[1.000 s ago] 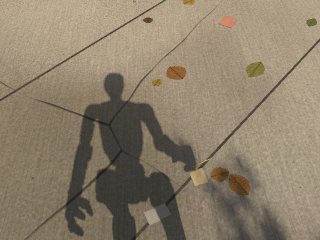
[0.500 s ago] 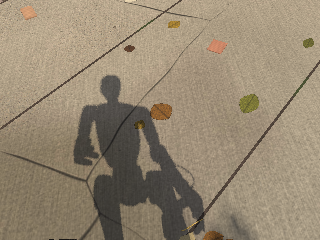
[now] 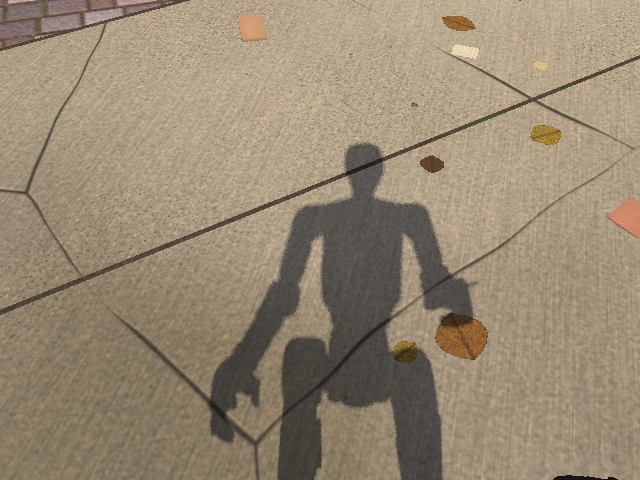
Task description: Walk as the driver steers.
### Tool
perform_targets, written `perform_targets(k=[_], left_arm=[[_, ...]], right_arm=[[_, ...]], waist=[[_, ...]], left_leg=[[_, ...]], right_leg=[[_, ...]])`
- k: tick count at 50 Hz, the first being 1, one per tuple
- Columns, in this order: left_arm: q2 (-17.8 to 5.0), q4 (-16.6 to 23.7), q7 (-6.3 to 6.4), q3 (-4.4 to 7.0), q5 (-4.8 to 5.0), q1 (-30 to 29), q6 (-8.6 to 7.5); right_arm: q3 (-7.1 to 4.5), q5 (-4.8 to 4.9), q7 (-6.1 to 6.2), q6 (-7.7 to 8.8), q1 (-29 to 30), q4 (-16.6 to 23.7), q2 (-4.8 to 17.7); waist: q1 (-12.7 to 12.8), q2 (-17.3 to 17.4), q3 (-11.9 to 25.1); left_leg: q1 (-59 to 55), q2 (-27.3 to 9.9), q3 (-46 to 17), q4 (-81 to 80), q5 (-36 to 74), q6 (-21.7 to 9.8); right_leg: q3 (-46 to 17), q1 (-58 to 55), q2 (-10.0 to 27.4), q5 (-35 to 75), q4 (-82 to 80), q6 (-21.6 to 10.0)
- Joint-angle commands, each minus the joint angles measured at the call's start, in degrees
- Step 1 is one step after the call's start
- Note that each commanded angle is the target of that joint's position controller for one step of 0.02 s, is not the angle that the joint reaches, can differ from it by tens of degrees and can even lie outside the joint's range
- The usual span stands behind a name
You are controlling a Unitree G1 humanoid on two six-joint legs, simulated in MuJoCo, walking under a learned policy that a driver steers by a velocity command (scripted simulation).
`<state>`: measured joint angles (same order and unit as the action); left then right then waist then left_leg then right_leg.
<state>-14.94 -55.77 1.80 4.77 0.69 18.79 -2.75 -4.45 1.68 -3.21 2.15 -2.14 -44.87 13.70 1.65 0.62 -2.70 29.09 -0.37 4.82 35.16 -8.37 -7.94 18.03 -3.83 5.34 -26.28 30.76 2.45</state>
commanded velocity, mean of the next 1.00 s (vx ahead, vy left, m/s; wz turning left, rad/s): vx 0.50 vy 0.00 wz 0.18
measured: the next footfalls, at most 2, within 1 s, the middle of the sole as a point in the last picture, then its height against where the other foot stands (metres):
right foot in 0.48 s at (374, 469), level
left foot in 0.92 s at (237, 402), level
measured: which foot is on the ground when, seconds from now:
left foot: down 0.00-0.48, up 0.50-0.90, down 0.92-1.00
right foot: down 0.00-0.00, up 0.02-0.46, down 0.48-0.92, up 0.94-1.00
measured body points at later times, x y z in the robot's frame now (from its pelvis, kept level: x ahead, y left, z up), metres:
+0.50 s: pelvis +0.30 -0.01 +0.01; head +0.32 +0.01 +0.46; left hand +0.45 +0.29 -0.07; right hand +0.40 -0.28 -0.11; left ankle +0.12 +0.07 -0.70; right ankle +0.44 -0.08 -0.72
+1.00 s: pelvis +0.53 +0.09 +0.02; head +0.55 +0.10 +0.47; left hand +0.52 +0.37 -0.11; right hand +0.77 -0.13 -0.05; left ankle +0.56 +0.21 -0.71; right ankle +0.45 -0.07 -0.65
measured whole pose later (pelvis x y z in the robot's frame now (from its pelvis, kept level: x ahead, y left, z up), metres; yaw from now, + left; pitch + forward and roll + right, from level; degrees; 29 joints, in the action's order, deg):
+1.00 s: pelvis +0.53 +0.09 +0.02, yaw +7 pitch +2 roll +0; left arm -16.6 -46.5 0.5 3.7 1.9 22.1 -3.1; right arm -2.5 -0.1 -0.2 6.2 -5.6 -38.7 14.1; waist 3.1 -1.8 0.9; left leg 21.0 0.6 -0.3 29.5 -11.0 -0.8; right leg -5.7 19.7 -1.8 -26.6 57.0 -1.3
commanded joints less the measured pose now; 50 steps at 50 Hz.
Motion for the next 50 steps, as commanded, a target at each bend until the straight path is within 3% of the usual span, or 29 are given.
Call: perform_targets(k=[1, 2, 3, 4, 5, 6, 8, 11, 14, 18, 21, 23, 24, 25, 26, 27, 28, 29, 30, 32, 36, 41, 44, 45, 46, 47, 48, 49, 50], left_arm=[[-1.7, 8.9, -0.58, -0.84, -1.25, 0.6, -2.91], [-6.4, 10.4, -1.61, -0.19, 1.22, -6.0, -5.75], [-7.3, 11.6, -2.01, 0.03, 2.88, -10.0, -6.81], [-6.9, 10.9, -1.63, 0.0, 1.92, -9.7, -7.03], [-7.8, 10.2, -1.15, 0.66, 0.13, -9.4, -6.52], [-8.1, 10.0, -1.17, 1.03, -0.4, -8.1, -5.64], [-6.9, 10.7, -1.14, 1.02, -1.06, -8.1, -4.25], [-5.1, 13.1, -0.9, 0.33, -1.58, -14.1, -3.49], [-3.6, 15.0, -1.52, -0.48, -1.16, -20.2, -3.77], [-5.3, 17.2, -2.51, -0.3, -0.16, -24.5, -4.45], [-7.6, 17.4, -3.11, 0.43, -0.01, -22.3, -5.42], [-9.8, 14.7, -2.94, 1.59, -0.77, -12.1, -6.08], [-12.5, 13.5, -2.74, 2.13, -1.91, -3.1, -6.16], [-17.2, 10.1, -3.16, 3.61, -2.31, 3.9, -5.37], [-11.9, 10.1, -3.65, 2.41, -0.27, 3.7, -5.17], [-8.1, 11.1, -3.59, 1.28, 0.27, -0.1, -4.8], [-7.4, 12.0, -3.56, 0.72, -0.35, -3.4, -4.19], [-6.9, 12.2, -3.59, 0.44, -0.69, -5.4, -3.78], [-6.3, 12.4, -3.51, -0.01, -1.09, -6.0, -3.75], [-6.1, 12.0, -3.37, -0.15, -0.56, -5.0, -3.62], [-10.3, 11.6, -2.03, 1.18, 0.58, -3.1, -2.77], [-10.3, 10.8, -1.62, 1.3, 1.14, 1.8, -1.37], [-9.5, 11.3, -1.28, 1.09, 1.01, 2.0, -0.75], [-7.7, 11.8, -1.24, 0.55, 0.68, 1.3, -0.81], [-3.9, 13.3, -1.33, -0.71, -0.08, 0.1, -1.13], [-1.2, 15.7, -1.15, -1.61, 0.94, 5.4, -2.05], [-6.4, 15.2, -0.99, -0.58, 1.84, 5.4, -2.12], [-8.8, 15.3, -1.09, 0.19, 1.67, 1.9, -1.76], [-8.5, 15.2, -1.15, 0.33, 1.22, 0.5, -1.31]], right_arm=[[-6.22, 0.13, 1.73, 0.09, -18.6, -0.3, 20.4], [-4.52, -0.86, 1.47, 0.59, -21.1, 0.1, 15.5], [-3.65, -1.22, 1.54, 1.33, -19.4, -0.2, 12.1], [-3.0, -0.81, 1.41, 1.95, -14.9, 0.5, 9.8], [-2.29, -0.67, 1.56, 2.15, -11.0, 1.5, 7.5], [-1.91, -1.1, 1.85, 2.23, -9.1, 2.4, 6.9], [-2.14, -0.92, 2.49, 2.39, -9.5, 2.7, 8.4], [-2.81, -0.69, 3.68, 2.37, -12.3, 2.4, 10.9], [-2.8, -0.35, 4.13, 1.78, -14.5, 2.1, 10.8], [-2.68, -0.01, 4.18, 1.26, -18.0, 1.1, 10.4], [-2.74, -0.27, 4.65, 0.7, -17.9, 1.4, 10.4], [-1.81, -0.8, 4.58, 0.67, -16.6, 2.2, 8.1], [-0.57, -1.77, 4.34, 0.89, -17.5, 2.9, 5.1], [0.37, 0.1, 4.15, 1.65, -27.5, 3.0, 1.6], [-0.06, 0.81, 4.19, 2.01, -27.2, 1.7, 6.6], [-0.74, 0.51, 3.98, 2.19, -19.9, 2.9, 9.8], [-0.56, -0.6, 4.03, 2.5, -14.7, 4.2, 9.6], [-0.65, -1.71, 4.0, 3.04, -11.4, 5.4, 9.1], [-0.76, -2.12, 3.91, 3.32, -11.1, 5.8, 8.4], [-0.3, -2.11, 3.72, 3.51, -11.8, 6.2, 6.2], [1.26, -2.04, 3.29, 3.7, -5.1, 8.2, 3.4], [0.85, -0.88, 2.57, 4.35, 1.3, 10.0, 5.6], [-0.33, -0.83, 2.77, 4.89, -2.2, 9.2, 7.7], [-1.08, -1.16, 3.19, 4.99, -6.9, 8.3, 9.2], [-2.09, -2.06, 3.82, 4.96, -15.7, 7.3, 12.7], [-3.14, -2.63, 3.74, 3.82, -20.0, 6.0, 17.3], [-2.6, -1.92, 3.39, 3.71, -20.0, 5.4, 13.9], [-1.57, -1.53, 3.36, 3.81, -18.0, 5.7, 10.3], [-0.87, -1.74, 3.2, 3.82, -14.9, 5.8, 8.4]], waist=[[-5.0, 15.1, 19.1], [-9.0, 7.4, 22.1], [-8.6, 5.3, 14.8], [-5.3, -0.4, 9.6], [-3.1, -0.9, 7.6], [-1.4, -0.1, 6.5], [-0.2, -0.3, 5.4], [-1.7, 0.6, 3.2], [-4.3, 3.1, 2.2], [-6.1, 4.7, 2.2], [-4.3, 6.6, 2.9], [0.9, 6.8, 7.9], [4.0, 1.8, 16.1], [0.4, -18.6, 22.5], [1.8, -15.9, 19.5], [3.0, -9.6, 11.1], [2.2, -4.6, 7.3], [1.2, -3.0, 3.8], [-0.1, -3.9, 3.6], [-1.4, -5.9, 4.8], [-0.3, -6.0, 4.1], [1.5, -6.5, 3.2], [-1.7, -6.8, 4.3], [-4.3, -6.5, 6.1], [-8.3, -0.1, 12.2], [-6.3, 16.3, 17.0], [-6.6, 14.4, 13.8], [-6.9, 9.4, 8.2], [-5.6, 6.5, 5.5]], left_leg=[[-51.3, -17.7, -46.7, -13.3, -8.5, -18.3], [-52.7, -19.0, -51.6, -19.9, -10.4, -17.2], [-47.7, -17.3, -42.3, -19.4, -6.1, -14.4], [-38.2, -14.4, -34.5, -19.0, 0.2, -12.0], [-30.6, -12.1, -28.8, -19.4, 5.4, -10.2], [-25.4, -10.8, -26.4, -20.6, 8.6, -9.8], [-20.2, -9.7, -24.1, -22.3, 13.1, -10.0], [-16.4, -7.3, -20.0, -23.1, 15.0, -8.8], [-14.2, -4.2, -17.5, -22.0, 9.4, -5.7], [-17.9, -6.2, -22.2, -18.3, 4.2, -4.3], [-22.4, -8.2, -27.3, -12.8, 5.0, -3.2], [-21.8, -4.9, -24.8, -3.5, 12.2, -0.8], [-15.7, -1.7, -20.3, 11.6, 6.4, 1.3], [4.9, 7.0, -13.8, 31.0, -18.7, 5.8], [13.5, 4.4, -16.4, 38.8, -25.0, 6.1], [16.6, 1.9, -15.8, 40.8, -20.2, 5.9], [15.5, -0.6, -12.6, 39.3, -16.0, 5.8], [14.5, -2.3, -11.5, 35.1, -13.0, 5.8], [11.2, -3.6, -11.3, 31.5, -11.3, 5.7], [7.8, -3.9, -9.8, 24.7, -12.0, 6.6], [0.9, -2.1, -7.1, 6.7, -3.8, 8.7], [-6.5, 0.7, -7.8, -4.5, 6.0, 9.4], [-16.4, 0.4, -7.7, -9.7, 4.7, 7.6], [-23.6, -1.9, -9.0, -10.5, 3.0, 6.2], [-35.6, -11.7, -18.1, -11.0, -1.1, 2.6], [-46.8, -24.0, -39.8, -16.2, -12.2, -5.2], [-44.1, -24.6, -46.6, -18.7, -22.8, -6.7], [-39.5, -22.1, -39.2, -19.2, -21.7, -4.9], [-34.4, -19.1, -32.0, -20.2, -15.2, -3.3]], right_leg=[[-11.2, 42.6, -7.4, -5.8, 50.3, 0.2], [-23.2, 49.3, -6.1, -6.0, 53.3, -1.7], [-22.9, 52.7, -3.4, -1.5, 50.9, -3.4], [-23.0, 49.8, -0.5, 3.1, 44.7, -3.8], [-22.9, 45.2, 1.4, 5.3, 39.3, -3.4], [-23.1, 41.1, 2.3, 6.9, 36.9, -2.8], [-22.0, 38.6, 2.2, 8.6, 31.6, -1.0], [-20.6, 39.3, 0.6, 17.6, 19.8, 1.2], [-19.8, 35.2, -2.7, 29.1, 5.9, 1.1], [-21.1, 33.0, -4.6, 31.0, -1.3, 0.0], [-21.9, 30.2, -4.9, 24.1, -3.7, -1.9], [-20.6, 16.8, -4.2, 24.5, -5.9, -5.1], [-29.0, 2.5, 4.5, 22.8, -4.0, -9.0], [-56.9, -15.9, 16.0, 10.7, -9.9, -19.7], [-65.9, -16.2, 17.0, -2.8, -14.2, -20.3], [-57.7, -9.4, 14.3, -2.7, -14.8, -18.0], [-50.9, -2.4, 11.6, 3.1, -15.3, -16.7], [-46.7, 3.9, 9.7, 10.6, -16.2, -16.7], [-43.7, 7.5, 7.8, 17.1, -16.8, -16.3], [-40.3, 9.8, 5.9, 23.9, -17.7, -16.8], [-34.6, 16.5, 3.9, 25.0, -19.6, -16.4], [-36.0, 17.4, 3.8, 20.2, -17.1, -14.0], [-38.1, 18.8, 2.5, 15.5, -11.7, -11.2], [-37.0, 21.9, 0.0, 15.3, -6.2, -9.5], [-31.7, 28.9, -3.9, 9.5, 9.6, -6.9], [-24.3, 44.7, -9.1, -7.4, 25.7, -4.7], [-25.2, 51.7, -5.2, -7.2, 35.3, -4.1], [-25.7, 53.5, -3.2, -2.1, 38.9, -4.0], [-24.9, 51.8, -1.8, 2.2, 39.0, -3.6]])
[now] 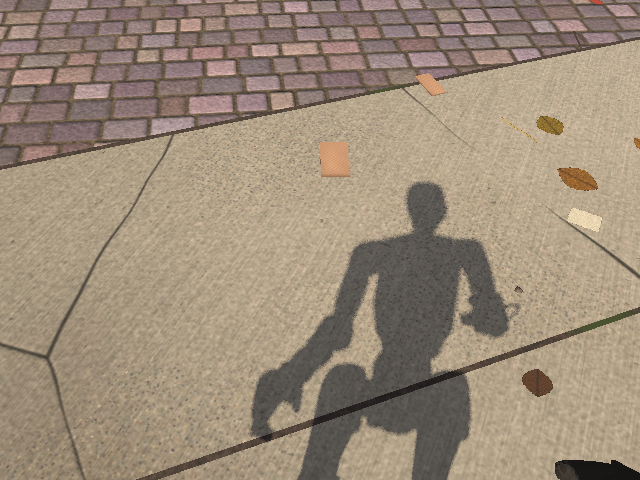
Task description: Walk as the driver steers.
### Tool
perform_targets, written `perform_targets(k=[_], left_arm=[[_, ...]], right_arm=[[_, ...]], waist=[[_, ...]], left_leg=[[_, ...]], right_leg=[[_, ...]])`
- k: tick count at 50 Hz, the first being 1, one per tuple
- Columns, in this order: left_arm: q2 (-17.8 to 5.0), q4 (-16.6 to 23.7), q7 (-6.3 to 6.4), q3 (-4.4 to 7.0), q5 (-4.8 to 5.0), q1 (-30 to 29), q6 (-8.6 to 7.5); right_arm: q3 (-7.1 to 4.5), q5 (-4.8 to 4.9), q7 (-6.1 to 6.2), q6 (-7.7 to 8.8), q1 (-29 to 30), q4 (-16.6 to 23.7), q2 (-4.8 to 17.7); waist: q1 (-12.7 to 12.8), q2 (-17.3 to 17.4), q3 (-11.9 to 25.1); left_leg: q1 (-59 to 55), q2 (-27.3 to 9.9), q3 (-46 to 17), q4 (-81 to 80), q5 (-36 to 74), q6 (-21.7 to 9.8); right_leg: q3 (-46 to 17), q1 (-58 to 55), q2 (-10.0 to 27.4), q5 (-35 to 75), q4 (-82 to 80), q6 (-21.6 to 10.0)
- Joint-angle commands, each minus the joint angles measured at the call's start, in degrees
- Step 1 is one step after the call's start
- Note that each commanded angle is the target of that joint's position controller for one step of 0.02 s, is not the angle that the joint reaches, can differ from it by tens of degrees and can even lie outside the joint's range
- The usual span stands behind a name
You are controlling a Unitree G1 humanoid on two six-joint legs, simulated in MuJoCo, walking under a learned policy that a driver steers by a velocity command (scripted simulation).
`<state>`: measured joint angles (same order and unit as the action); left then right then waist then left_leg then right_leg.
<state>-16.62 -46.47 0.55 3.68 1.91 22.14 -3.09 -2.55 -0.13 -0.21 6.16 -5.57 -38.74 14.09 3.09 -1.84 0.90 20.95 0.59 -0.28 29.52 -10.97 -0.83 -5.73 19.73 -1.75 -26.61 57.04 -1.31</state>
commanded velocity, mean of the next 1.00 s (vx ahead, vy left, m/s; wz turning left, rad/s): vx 0.50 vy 0.00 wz -0.47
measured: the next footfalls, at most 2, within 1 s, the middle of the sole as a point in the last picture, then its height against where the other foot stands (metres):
right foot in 0.40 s outside the picture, level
left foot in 0.90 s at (387, 407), level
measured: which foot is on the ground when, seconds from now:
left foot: down 0.00-0.42, up 0.44-0.88, down 0.90-1.00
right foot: up 0.00-0.38, down 0.40-0.92, up 0.94-1.00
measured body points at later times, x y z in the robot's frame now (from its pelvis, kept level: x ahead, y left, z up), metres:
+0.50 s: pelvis +0.25 -0.08 -0.01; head +0.29 -0.10 +0.43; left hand +0.51 +0.11 -0.09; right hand +0.22 -0.38 -0.13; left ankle +0.14 +0.11 -0.64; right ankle +0.30 -0.18 -0.73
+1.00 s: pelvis +0.53 -0.14 +0.00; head +0.55 -0.14 +0.45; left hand +0.72 +0.07 -0.12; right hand +0.55 -0.45 -0.09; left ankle +0.63 -0.08 -0.73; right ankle +0.36 -0.19 -0.65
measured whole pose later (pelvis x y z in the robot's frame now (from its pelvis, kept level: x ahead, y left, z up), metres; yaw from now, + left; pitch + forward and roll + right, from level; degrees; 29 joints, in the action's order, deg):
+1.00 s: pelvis +0.53 -0.14 +0.00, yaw -29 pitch +2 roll +0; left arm -16.9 -42.3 0.2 2.9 1.3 20.2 -2.4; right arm -2.6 0.0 -1.8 6.3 -9.1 -41.2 15.8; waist 1.1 -1.7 -0.3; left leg 22.2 2.0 1.2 30.5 -10.1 -2.6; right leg -6.1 19.2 -3.1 -25.6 63.7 -1.9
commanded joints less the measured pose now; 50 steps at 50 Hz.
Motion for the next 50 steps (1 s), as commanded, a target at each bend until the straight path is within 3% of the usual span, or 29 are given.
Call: perform_targets(k=[1, 2, 5, 10, 13, 16, 18, 19, 20, 21, 22, 23, 24, 25, 26, 27, 29, 33, 36, 39, 41, 43, 44, 45, 46, 47, 48, 49, 50], left_arm=[[-6.2, 6.3, -0.02, 1.55, -0.43, -4.0, -0.64], [-5.3, 6.7, -0.35, 1.61, -0.42, -4.6, -0.14], [-3.0, 8.5, -1.0, 1.12, -0.49, -6.5, 0.82], [-1.5, 11.4, -2.34, 0.12, -0.7, -13.3, 0.75], [-1.5, 13.6, -3.34, -0.18, -0.68, -18.9, 0.69], [-2.8, 15.9, -4.13, 0.16, -0.57, -21.8, 0.86], [-4.8, 16.2, -4.25, 1.24, -0.89, -19.1, 1.16], [-6.8, 14.8, -4.05, 2.49, -0.88, -12.8, 1.34], [-10.2, 12.2, -3.25, 4.44, -0.68, -3.1, 1.71], [-16.1, 11.2, -1.89, 6.05, -0.4, 3.0, 2.28], [-18.7, 13.2, -2.18, 5.63, -0.29, 0.4, 1.46], [-13.5, 13.3, -2.69, 4.12, -0.71, 1.1, 0.77], [-11.3, 12.6, -2.7, 3.4, -0.96, -0.4, 0.21], [-10.0, 12.9, -2.61, 2.93, -0.96, -4.2, -0.04], [-8.1, 13.6, -2.43, 2.32, -1.38, -7.5, -0.16], [-7.7, 14.4, -2.22, 2.07, -1.97, -9.5, -0.2], [-8.0, 14.1, -1.78, 2.19, -1.87, -10.1, -0.6], [-9.2, 12.2, -0.38, 2.61, -1.22, -7.2, -0.51], [-8.9, 10.5, -0.02, 2.43, -0.94, -4.5, -0.32], [-8.9, 8.4, -0.17, 2.32, -0.69, -1.2, -0.29], [-8.9, 7.6, -0.18, 2.34, -0.86, -0.5, -0.02], [-9.0, 7.2, -0.21, 2.42, -0.96, -1.1, 0.46], [-7.9, 7.4, -0.24, 2.02, -1.04, -1.5, 0.57], [-5.6, 8.1, -0.28, 1.05, -1.55, -1.8, 0.52], [-2.5, 8.8, -0.11, -0.02, -0.73, 4.8, -0.14], [-4.0, 8.8, -0.03, -0.14, -0.52, 4.9, -0.69], [-8.2, 9.2, -0.21, 0.98, 0.18, -0.3, -0.85], [-8.2, 10.3, -0.26, 0.86, -0.08, -4.8, -0.88], [-7.6, 11.0, -0.41, 0.8, -0.94, -7.6, -1.0]], right_arm=[[-2.35, -0.28, 0.03, -0.23, -8.8, -0.4, 6.7], [-2.08, -0.58, -0.02, -0.16, -7.2, -0.7, 5.8], [-2.76, -0.46, 0.04, 0.5, -6.7, -1.9, 6.9], [-3.65, -0.16, 0.61, 0.18, -7.8, -3.9, 9.9], [-4.08, 0.53, 0.75, -0.4, -10.2, -5.2, 11.7], [-4.64, 1.44, 0.73, -1.36, -11.9, -6.3, 13.4], [-5.15, 1.77, 1.04, -2.14, -11.8, -6.3, 15.4], [-5.22, 1.93, 1.25, -2.64, -11.5, -6.3, 15.8], [-4.6, 1.71, 1.53, -2.71, -12.2, -6.0, 14.5], [-2.9, -0.54, 1.39, -2.2, -14.6, -4.0, 9.6], [-1.14, -0.71, 0.68, -0.23, -15.9, -1.2, 6.1], [-2.44, 1.43, -0.09, 1.26, -9.3, -0.3, 11.6], [-2.23, 2.45, -0.36, 1.98, -6.3, 0.7, 11.5], [-2.02, 1.34, 0.14, 2.16, -6.2, 0.2, 10.7], [-2.48, 0.08, 0.55, 1.73, -6.8, -0.3, 11.3], [-2.66, -0.22, 0.48, 0.96, -8.0, -0.5, 11.4], [-2.48, -0.72, 0.53, -0.18, -8.6, -0.8, 10.1], [-1.32, -1.05, 0.5, -0.56, -1.0, 1.2, 7.3], [-0.46, -0.35, -0.56, 0.06, 4.3, 1.9, 5.9], [-0.72, 0.37, -1.47, 0.71, 7.4, 3.0, 7.3], [-1.24, 0.36, -1.8, 1.0, 7.2, 3.4, 8.6], [-1.77, 0.36, -1.76, 1.25, 3.9, 2.9, 9.4], [-2.57, 0.02, -1.45, 1.41, -1.0, 1.6, 10.6], [-3.37, -0.72, -1.1, 1.65, -8.7, 0.7, 13.0], [-4.85, -1.45, -0.94, 1.27, -16.4, -0.9, 18.1], [-4.36, 0.3, -1.65, 0.75, -19.6, -2.7, 15.1], [-3.18, 1.13, -1.57, 0.45, -17.0, -2.5, 11.6], [-2.6, 0.58, -1.32, -0.06, -13.7, -1.7, 10.2], [-2.04, 0.06, -1.28, -0.39, -11.1, -1.6, 9.0]], waist=[[-5.8, 8.6, -0.1], [-4.6, 9.0, -1.5], [-3.6, 7.8, -2.0], [-5.1, 5.5, -2.9], [-7.0, 4.9, -4.4], [-7.0, 5.3, -5.2], [-4.4, 7.1, -2.1], [-0.5, 7.0, 1.6], [4.3, 5.5, 6.7], [4.4, -5.6, 12.1], [0.3, -13.7, 20.9], [4.2, -5.6, 19.1], [3.2, -4.3, 11.3], [0.3, 0.8, 6.4], [-2.0, 0.3, 4.2], [-3.8, -1.1, 3.2], [-4.8, -1.0, 2.6], [-2.6, -1.0, -0.1], [0.2, -2.3, -0.7], [1.7, -2.9, -1.8], [1.2, -3.8, -2.1], [-1.0, -5.3, -1.8], [-3.5, -4.8, 0.8], [-7.1, -2.1, 7.9], [-6.8, 11.1, 17.1], [-7.8, 18.4, 17.8], [-8.6, 11.8, 9.1], [-7.9, 7.5, 4.2], [-6.6, 5.5, -0.1]], left_leg=[[-22.2, -18.2, -22.0, -15.8, -7.0, -9.9], [-18.5, -16.7, -17.4, -17.3, -2.1, -9.3], [-15.2, -15.8, -9.1, -20.2, 7.8, -10.0], [-15.4, -14.6, 1.6, -21.0, 14.2, -9.0], [-17.7, -15.4, 5.0, -20.5, 14.1, -7.9], [-22.8, -17.2, 7.2, -17.3, 20.2, -6.4], [-24.8, -17.0, 9.6, -9.2, 39.5, -5.2], [-23.8, -15.9, 11.3, 0.1, 47.2, -4.1], [-16.7, -13.7, 12.8, 13.1, 45.0, -2.2], [3.0, -9.4, 13.2, 33.7, 13.5, 1.0], [19.9, 1.3, 1.5, 49.4, -23.3, 2.9], [26.0, -1.8, -5.7, 51.7, -20.1, 1.8], [27.7, -3.8, -4.5, 48.8, -15.5, 0.7], [24.9, -6.1, -4.4, 43.5, -11.4, 0.6], [20.6, -7.7, -4.6, 38.9, -9.0, 0.9], [17.1, -8.3, -4.8, 37.3, -7.5, 1.3], [14.7, -7.8, -3.8, 33.5, -5.7, 2.8], [14.5, -5.7, -3.1, 18.3, 7.4, 4.9], [9.6, -3.4, -2.0, 6.8, 17.3, 4.7], [9.2, -3.0, -2.8, 2.1, 17.2, 3.2], [8.9, -2.6, -2.9, 0.0, 12.6, 1.6], [4.8, -1.8, -1.4, -2.0, 7.9, -0.5], [-2.4, -1.0, -0.3, -3.7, 7.9, -2.2], [-15.2, -6.8, -5.5, -1.7, 10.0, -5.6], [-36.8, -18.6, -26.9, -3.1, 1.9, -14.5], [-40.5, -22.9, -43.4, -11.6, -12.6, -17.2], [-34.6, -21.8, -39.1, -13.1, -20.0, -14.7], [-27.8, -19.6, -31.8, -13.7, -17.6, -12.8], [-21.0, -17.1, -26.5, -15.5, -12.5, -12.4]], right_leg=[[-1.0, 27.1, 6.5, 5.6, 11.3, 0.5], [-1.0, 25.1, 7.8, 7.6, 9.9, 0.6], [0.1, 23.5, 8.8, 12.7, 6.9, 1.9], [2.6, 20.9, 8.4, 25.7, -8.5, 2.1], [5.3, 18.9, 7.4, 27.6, -15.6, 0.7], [7.4, 18.2, 6.1, 22.4, -19.6, -1.7], [10.8, 11.2, 2.3, 16.3, -20.5, -4.1], [12.4, 2.4, -0.5, 16.3, -22.6, -5.8], [11.5, -13.0, -2.4, 19.4, -24.9, -8.0], [-8.4, -32.1, 10.0, 19.4, -25.5, -13.4], [-40.7, -43.0, 21.3, 8.9, -36.0, -23.4], [-38.1, -41.7, 20.5, 6.2, -39.6, -20.3], [-29.8, -34.4, 18.5, 8.9, -39.6, -18.2], [-23.6, -25.1, 15.8, 14.2, -39.8, -16.4], [-19.2, -18.2, 13.9, 20.1, -40.5, -15.3], [-17.4, -13.3, 12.7, 23.4, -41.9, -15.3], [-14.8, -8.3, 11.7, 28.5, -43.5, -16.2], [-9.5, -4.7, 8.2, 28.4, -43.8, -14.1], [-7.6, -4.2, 7.4, 23.5, -43.4, -11.9], [-10.5, -8.7, 9.9, 21.0, -41.0, -11.5], [-13.1, -12.6, 11.9, 22.1, -38.5, -10.8], [-14.0, -14.6, 12.3, 27.6, -35.3, -9.5], [-12.6, -14.5, 9.8, 34.6, -30.0, -8.3], [-9.4, -10.3, 6.6, 33.7, -17.7, -6.2], [-2.4, 8.8, -1.3, 18.5, 3.2, -1.4], [-3.3, 20.2, -3.2, -6.2, 13.1, 0.0], [-4.8, 25.7, -0.1, -3.4, 17.3, -0.3], [-2.2, 25.8, 2.6, 1.0, 16.8, -0.5], [-0.6, 25.1, 4.5, 4.6, 12.9, -0.5]])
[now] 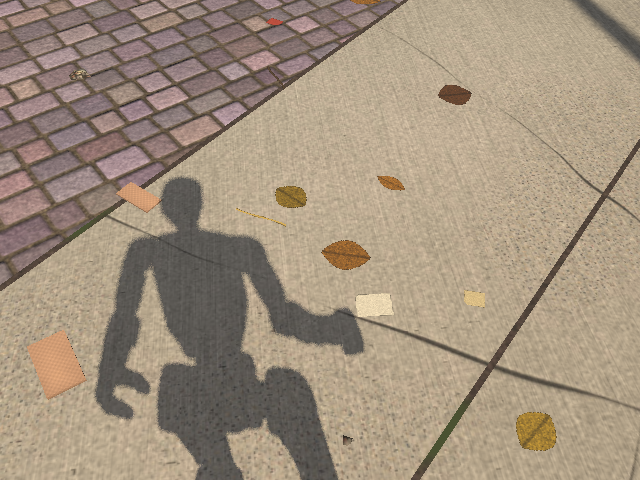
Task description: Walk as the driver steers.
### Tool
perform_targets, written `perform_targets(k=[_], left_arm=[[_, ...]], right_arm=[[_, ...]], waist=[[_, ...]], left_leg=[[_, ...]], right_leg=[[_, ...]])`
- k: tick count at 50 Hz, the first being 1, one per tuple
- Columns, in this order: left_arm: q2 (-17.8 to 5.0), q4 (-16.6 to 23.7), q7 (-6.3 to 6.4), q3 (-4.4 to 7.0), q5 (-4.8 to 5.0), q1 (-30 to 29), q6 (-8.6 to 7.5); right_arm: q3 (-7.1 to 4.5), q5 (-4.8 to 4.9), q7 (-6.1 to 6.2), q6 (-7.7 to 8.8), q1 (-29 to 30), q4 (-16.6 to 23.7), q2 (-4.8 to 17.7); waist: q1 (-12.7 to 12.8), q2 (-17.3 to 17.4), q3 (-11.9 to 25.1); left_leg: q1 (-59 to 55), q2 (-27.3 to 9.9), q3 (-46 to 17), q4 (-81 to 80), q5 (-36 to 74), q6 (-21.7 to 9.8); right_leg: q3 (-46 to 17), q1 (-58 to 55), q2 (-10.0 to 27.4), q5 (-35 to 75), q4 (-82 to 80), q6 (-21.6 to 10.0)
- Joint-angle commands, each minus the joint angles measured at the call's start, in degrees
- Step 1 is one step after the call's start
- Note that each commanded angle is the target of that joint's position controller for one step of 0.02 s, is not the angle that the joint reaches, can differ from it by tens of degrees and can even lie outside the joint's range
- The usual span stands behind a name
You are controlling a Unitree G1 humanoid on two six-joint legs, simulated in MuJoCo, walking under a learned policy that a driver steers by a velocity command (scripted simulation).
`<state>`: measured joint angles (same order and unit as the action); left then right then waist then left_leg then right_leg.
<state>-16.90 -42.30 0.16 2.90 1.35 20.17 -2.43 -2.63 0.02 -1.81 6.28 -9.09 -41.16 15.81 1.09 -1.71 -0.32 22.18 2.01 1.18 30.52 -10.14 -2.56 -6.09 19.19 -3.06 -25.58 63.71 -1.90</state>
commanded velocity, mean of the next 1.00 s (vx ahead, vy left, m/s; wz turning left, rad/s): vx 0.49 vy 0.00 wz -0.02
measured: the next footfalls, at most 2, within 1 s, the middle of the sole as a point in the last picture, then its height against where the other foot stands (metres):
right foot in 0.42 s outside the picture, level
left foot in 0.92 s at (289, 388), level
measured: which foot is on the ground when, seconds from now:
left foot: down 0.00-0.44, up 0.46-0.90, down 0.92-1.00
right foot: up 0.00-0.40, down 0.42-0.94, up 0.96-1.00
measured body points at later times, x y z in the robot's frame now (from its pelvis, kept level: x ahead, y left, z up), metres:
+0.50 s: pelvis +0.28 -0.05 +0.00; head +0.31 -0.06 +0.45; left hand +0.49 +0.20 -0.08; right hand +0.29 -0.33 -0.13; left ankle +0.12 +0.10 -0.65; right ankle +0.36 -0.14 -0.73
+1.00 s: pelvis +0.55 +0.00 +0.00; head +0.59 +0.01 +0.44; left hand +0.57 +0.29 -0.14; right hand +0.75 -0.25 -0.09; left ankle +0.65 +0.09 -0.73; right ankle +0.38 -0.14 -0.66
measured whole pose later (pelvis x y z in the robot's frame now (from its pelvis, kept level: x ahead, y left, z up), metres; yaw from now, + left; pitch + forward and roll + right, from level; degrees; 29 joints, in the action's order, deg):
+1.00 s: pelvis +0.55 +0.00 +0.00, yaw +1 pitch +2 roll -1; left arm -17.3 -49.3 0.3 2.9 0.0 19.4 -3.0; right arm -2.0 0.1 -2.4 4.8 -4.6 -42.0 16.1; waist 2.4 -0.1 -2.2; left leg 27.2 0.7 1.3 32.1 -7.5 -3.1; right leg -1.8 11.0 -0.7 -30.0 54.5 0.7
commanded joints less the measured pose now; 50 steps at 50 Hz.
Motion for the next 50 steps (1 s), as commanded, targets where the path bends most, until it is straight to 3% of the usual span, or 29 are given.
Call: perform_targets(k=[1, 3, 5, 8, 11, 15, 18, 19, 20, 21, 22, 23, 24, 25, 26, 27, 30, 33, 36, 40, 43, 44, 45, 46, 47, 48, 49, 50], left_arm=[[-6.7, 6.8, -0.11, 1.79, -0.88, -5.7, -1.57], [-4.6, 5.9, -0.31, 1.47, -0.75, -3.7, -1.19], [-3.5, 6.3, -0.21, 1.1, -1.03, -5.1, -1.06], [-2.1, 7.3, -0.33, 0.46, -1.28, -10.2, -1.55], [-1.1, 8.4, -1.01, -0.01, -0.92, -15.9, -2.17], [-1.6, 10.3, -2.23, 0.07, -0.24, -21.8, -2.73], [-3.1, 10.7, -2.9, 0.64, -0.32, -21.0, -3.08], [-4.3, 9.8, -2.79, 1.28, -0.55, -17.4, -3.14], [-6.6, 7.5, -2.38, 2.53, -0.85, -9.7, -3.07], [-9.9, 5.4, -1.73, 3.69, -1.38, 0.4, -2.85], [-15.9, 4.4, -1.44, 4.94, -2.01, 5.3, -2.49], [-11.2, 4.0, -1.49, 3.84, -1.09, 6.9, -2.15], [-8.9, 4.0, -1.38, 2.78, -0.83, 2.7, -2.08], [-7.5, 4.4, -1.31, 2.26, -0.87, -1.0, -1.98], [-6.0, 4.4, -1.55, 1.76, -1.23, -4.2, -1.99], [-4.7, 4.5, -1.72, 1.33, -1.7, -6.2, -2.3], [-5.4, 3.3, -1.87, 1.7, -1.34, -7.4, -3.44], [-6.8, 1.4, -1.21, 2.14, -1.31, -5.6, -3.59], [-7.9, -0.1, -0.68, 2.31, -0.92, -3.3, -3.12], [-9.3, -3.0, -0.44, 2.68, -0.22, 1.2, -2.25], [-9.9, -4.4, -0.02, 3.03, 0.0, 1.8, -1.26], [-10.3, -4.7, 0.12, 3.14, -0.02, 1.5, -0.92], [-10.5, -4.6, 0.25, 3.13, -0.02, 0.3, -0.58], [-9.2, -4.5, 0.53, 2.61, -0.56, -0.1, -0.22], [-6.6, -2.8, 1.05, 1.42, -2.23, 0.8, -0.25], [-0.5, -2.7, 0.49, -0.35, -2.42, 9.1, -1.22], [-6.2, -3.8, 0.16, 0.7, -2.03, 6.8, -2.2], [-8.2, -2.4, -0.1, 1.29, -0.67, 1.6, -2.72]], right_arm=[[-1.46, -0.58, 0.4, -0.4, -6.0, 1.0, 6.1], [-1.29, -0.5, 0.42, -0.13, -5.2, 0.7, 5.8], [-1.67, -0.05, 0.65, 0.14, -5.8, -0.1, 7.3], [-2.01, 0.34, 1.09, -0.26, -7.3, -1.5, 8.8], [-2.06, 0.9, 1.32, -0.85, -10.2, -3.1, 9.6], [-2.19, 1.25, 1.44, -1.97, -14.1, -5.3, 10.3], [-2.65, 1.4, 1.89, -2.99, -14.1, -6.1, 11.5], [-2.81, 1.47, 2.07, -3.25, -13.1, -6.0, 12.1], [-2.51, 1.42, 2.21, -3.48, -12.5, -5.9, 11.5], [-1.45, 0.4, 2.36, -3.3, -12.0, -4.6, 9.2], [0.69, -0.16, 2.0, -2.07, -18.6, -2.9, 2.6], [0.13, 0.61, 1.53, -0.79, -17.2, -4.0, 5.9], [-1.08, 2.11, 1.1, -0.17, -11.7, -2.3, 9.8], [-0.96, 2.11, 1.08, 0.03, -7.8, -1.5, 9.5], [-1.05, 1.2, 1.2, -0.17, -6.2, -1.3, 8.8], [-1.28, 0.71, 1.3, -0.78, -7.0, -1.6, 8.3], [-0.76, 0.42, 1.56, -2.46, -8.9, -2.3, 5.3], [-0.44, -0.07, 1.65, -2.5, -3.1, -0.6, 4.5], [0.13, 0.19, 0.96, -1.79, 3.2, 0.8, 3.2], [0.18, 0.86, -0.15, -1.24, 9.6, 3.0, 3.8], [-0.22, 0.74, -0.89, -0.93, 10.1, 4.0, 5.1], [-0.5, 0.68, -0.95, -0.85, 8.5, 3.6, 5.8], [-1.19, 0.54, -0.8, -0.77, 4.3, 2.6, 6.9], [-2.55, 0.1, -0.37, -0.81, -3.8, 0.1, 9.6], [-3.59, -0.76, 0.08, -1.01, -12.3, -1.3, 13.9], [-4.2, -0.89, -0.25, -1.4, -12.9, -2.2, 17.5], [-2.81, 0.46, -0.42, -1.69, -12.8, -1.2, 12.0], [-2.19, 0.44, -0.28, -1.75, -8.8, -0.4, 10.2]], waist=[[-3.0, 6.2, 0.0], [-1.5, 7.9, 0.3], [-1.3, 7.1, 0.0], [-2.8, 5.6, -0.7], [-5.1, 5.5, -1.6], [-6.7, 5.6, -3.3], [-4.6, 6.6, -2.4], [-2.1, 7.1, -0.1], [1.9, 6.3, 4.8], [6.1, 3.6, 12.9], [4.0, -10.9, 21.2], [5.7, -11.7, 24.4], [5.3, -7.8, 14.1], [3.9, -4.0, 8.4], [2.1, -1.8, 4.1], [-0.1, -2.7, 2.5], [-2.6, -3.3, 1.3], [-1.5, -1.6, -0.8], [0.8, -1.2, -2.1], [3.1, -1.2, -3.4], [2.1, -1.8, -3.1], [1.0, -2.4, -2.1], [-1.7, -2.6, 0.5], [-5.5, -1.6, 5.9], [-7.7, 5.2, 14.9], [-2.9, 20.9, 20.9], [-5.3, 14.2, 22.1], [-5.0, 10.5, 14.8]], left_leg=[[-18.0, -16.7, -24.4, -17.8, -8.5, -10.0], [-14.2, -14.5, -19.6, -19.9, -1.5, -10.2], [-13.5, -14.3, -15.9, -21.5, 4.9, -11.1], [-14.4, -13.1, -10.7, -22.4, 11.1, -10.3], [-14.9, -11.9, -7.0, -22.0, 12.5, -8.9], [-20.3, -14.6, -7.8, -20.0, 13.0, -8.4], [-25.0, -16.5, -8.3, -15.7, 21.0, -7.0], [-25.2, -15.8, -7.1, -11.3, 29.9, -6.2], [-23.2, -13.3, -4.8, -2.5, 36.8, -4.8], [-13.4, -10.8, -2.8, 11.8, 28.0, -2.8], [10.6, -1.0, -0.4, 34.6, -3.5, 1.6], [18.4, -0.3, -7.8, 42.1, -22.9, 1.5], [23.3, -3.8, -7.4, 44.5, -19.7, 1.0], [22.6, -6.5, -5.6, 42.1, -14.4, 0.9], [20.7, -8.1, -4.8, 38.4, -10.9, 1.3], [17.1, -9.6, -5.3, 35.7, -8.2, 1.7], [13.2, -10.2, -4.5, 31.5, -4.2, 3.4], [15.8, -10.5, -4.3, 21.7, 4.9, 4.3], [13.2, -8.6, -2.7, 9.6, 14.2, 3.9], [13.2, -7.0, -2.6, 2.3, 15.4, 2.8], [12.6, -6.2, -2.6, -0.8, 9.3, 0.6], [9.7, -5.3, -1.8, -1.4, 7.1, -0.2], [3.2, -3.6, 0.1, -2.8, 6.2, -1.4], [-8.1, -2.6, 1.0, -3.2, 9.2, -3.1], [-24.3, -12.2, -9.8, -0.1, 22.4, -6.5], [-41.8, -23.5, -35.0, -5.0, 23.0, -16.9], [-42.1, -22.6, -37.7, -7.8, 24.2, -16.4], [-36.0, -20.8, -29.2, -7.6, 29.7, -14.7]], right_leg=[[-0.1, 23.0, 7.8, 6.3, 2.7, 0.2], [1.2, 19.0, 8.7, 8.7, -0.7, 0.8], [2.2, 19.8, 9.2, 11.8, -5.0, 1.8], [3.2, 19.9, 9.3, 20.9, -15.8, 2.8], [4.9, 16.6, 7.8, 28.7, -25.9, 2.9], [5.4, 16.4, 6.3, 28.4, -32.0, 1.7], [5.8, 13.3, 5.1, 22.3, -35.0, -0.7], [7.2, 7.5, 3.6, 21.3, -36.2, -1.9], [8.5, -3.8, 2.4, 22.8, -37.5, -3.6], [1.8, -21.1, 9.1, 25.4, -34.4, -6.9], [-24.3, -43.2, 23.9, 18.3, -36.6, -16.2], [-36.3, -44.2, 25.9, 10.3, -43.8, -18.0], [-27.8, -36.7, 23.7, 8.2, -45.2, -15.0], [-20.5, -28.1, 21.0, 10.9, -46.6, -13.3], [-15.7, -20.4, 18.7, 15.2, -48.7, -12.4], [-12.3, -15.0, 16.9, 19.0, -50.7, -11.8], [-6.5, -8.3, 15.5, 25.3, -54.8, -12.9], [-2.1, -8.3, 14.5, 28.4, -56.3, -12.4], [1.7, -8.7, 12.8, 27.7, -56.6, -10.4], [1.0, -14.8, 15.5, 25.5, -54.8, -9.8], [0.0, -20.7, 17.9, 29.9, -51.0, -8.4], [0.1, -21.8, 17.9, 34.4, -48.8, -7.7], [1.5, -21.8, 16.6, 43.2, -43.5, -6.7], [4.6, -19.9, 13.1, 49.7, -32.9, -4.6], [7.9, -10.0, 9.2, 35.8, -15.5, -1.6], [6.9, 12.1, -1.5, -4.8, 3.6, 2.8], [0.0, 16.4, 0.8, -10.3, 9.7, 3.1], [0.8, 19.5, 3.1, -7.2, 10.7, 3.0]])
